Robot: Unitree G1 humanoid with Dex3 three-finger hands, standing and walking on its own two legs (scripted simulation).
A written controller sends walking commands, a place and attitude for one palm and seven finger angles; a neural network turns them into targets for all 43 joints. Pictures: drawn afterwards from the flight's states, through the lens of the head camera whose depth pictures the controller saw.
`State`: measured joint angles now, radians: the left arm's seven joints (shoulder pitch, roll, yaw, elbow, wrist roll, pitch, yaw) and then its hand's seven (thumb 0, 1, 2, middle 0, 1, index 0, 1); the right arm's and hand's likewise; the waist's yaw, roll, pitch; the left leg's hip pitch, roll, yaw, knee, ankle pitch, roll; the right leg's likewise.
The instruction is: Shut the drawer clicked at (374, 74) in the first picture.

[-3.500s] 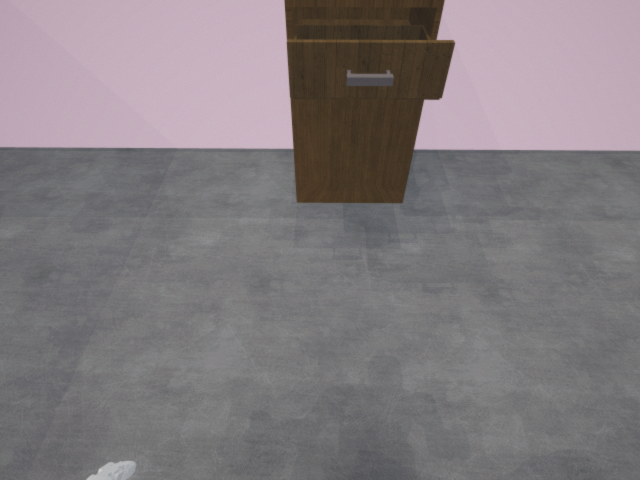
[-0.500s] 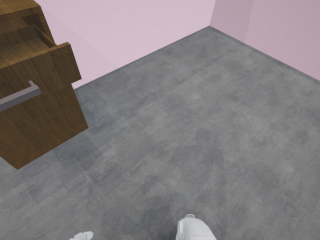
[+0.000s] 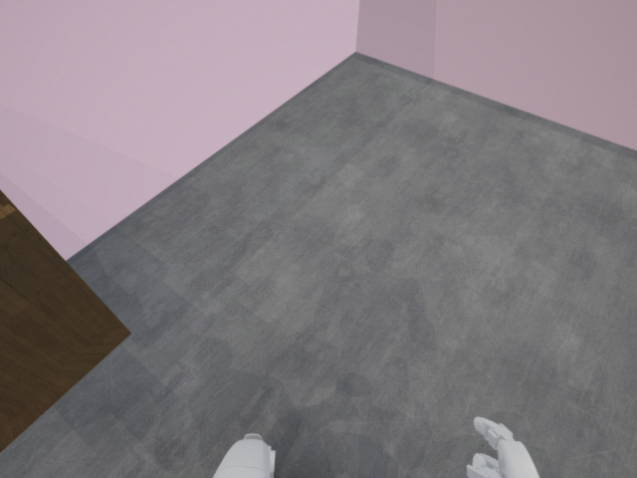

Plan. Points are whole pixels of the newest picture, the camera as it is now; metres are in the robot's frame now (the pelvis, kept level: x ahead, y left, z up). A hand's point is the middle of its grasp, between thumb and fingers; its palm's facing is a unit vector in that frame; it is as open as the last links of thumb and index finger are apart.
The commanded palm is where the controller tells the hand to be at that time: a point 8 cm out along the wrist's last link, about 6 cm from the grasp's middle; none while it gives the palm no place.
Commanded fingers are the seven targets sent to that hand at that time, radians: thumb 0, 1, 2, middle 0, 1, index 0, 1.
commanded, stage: turn to face it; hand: left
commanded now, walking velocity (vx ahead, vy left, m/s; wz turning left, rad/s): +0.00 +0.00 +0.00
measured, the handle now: out of the picture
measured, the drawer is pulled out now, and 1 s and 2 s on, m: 0.28 0.28 0.28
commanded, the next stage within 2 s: take the last steps up to it in 1.90 s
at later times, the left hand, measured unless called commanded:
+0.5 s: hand (180, 432) +0.18 +0.23 -0.16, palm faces +0.06 -0.98 -0.20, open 7.3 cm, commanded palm none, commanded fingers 0.00 0.90 0.90 -0.20 -0.30 -0.20 -0.30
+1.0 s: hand out of the picture +0.00 +0.21 -0.16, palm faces +0.42 -0.86 -0.27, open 7.3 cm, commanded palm none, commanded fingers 0.00 0.90 0.90 -0.20 -0.30 -0.20 -0.30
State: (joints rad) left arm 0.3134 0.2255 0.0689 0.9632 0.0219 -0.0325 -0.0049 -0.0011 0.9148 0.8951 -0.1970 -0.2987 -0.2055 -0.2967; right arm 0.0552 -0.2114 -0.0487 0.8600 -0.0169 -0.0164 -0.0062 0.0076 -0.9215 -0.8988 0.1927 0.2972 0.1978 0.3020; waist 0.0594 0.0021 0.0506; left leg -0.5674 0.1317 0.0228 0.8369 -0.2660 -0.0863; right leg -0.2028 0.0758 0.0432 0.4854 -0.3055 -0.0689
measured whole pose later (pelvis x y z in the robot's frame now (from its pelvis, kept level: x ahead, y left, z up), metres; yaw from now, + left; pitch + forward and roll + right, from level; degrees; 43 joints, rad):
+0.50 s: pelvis +0.07 +0.04 +0.00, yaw +4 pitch +1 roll -1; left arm 0.10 0.19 0.05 0.94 0.01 0.05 0.02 0.00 0.91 0.90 -0.20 -0.30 -0.20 -0.30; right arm 0.32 -0.20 -0.05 1.01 -0.02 0.03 -0.01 0.00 -0.93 -0.90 0.20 0.30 0.20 0.30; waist -0.06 0.00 0.05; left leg -0.30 -0.02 0.00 0.45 -0.16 0.04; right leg -0.39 -0.03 -0.01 0.84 -0.44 0.06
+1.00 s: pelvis +0.03 +0.00 +0.00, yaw +24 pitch -1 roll +2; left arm 0.25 0.20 0.04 0.92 0.03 0.02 0.02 0.00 0.91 0.89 -0.20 -0.30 -0.21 -0.30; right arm 0.15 -0.27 -0.09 0.94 -0.01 0.09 0.02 0.01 -0.91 -0.90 0.19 0.30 0.20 0.30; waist 0.02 0.00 0.08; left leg -0.40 0.06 0.06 0.90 -0.44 -0.08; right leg -0.23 -0.15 -0.27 0.55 -0.30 -0.02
